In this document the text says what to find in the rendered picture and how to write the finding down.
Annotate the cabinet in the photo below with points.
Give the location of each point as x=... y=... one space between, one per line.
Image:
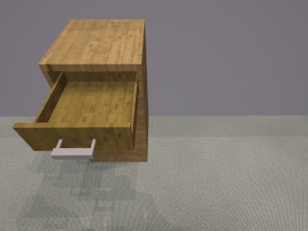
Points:
x=105 y=45

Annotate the drawer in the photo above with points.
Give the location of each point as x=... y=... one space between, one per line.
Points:
x=84 y=106

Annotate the handle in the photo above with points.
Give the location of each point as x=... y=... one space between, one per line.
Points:
x=59 y=153

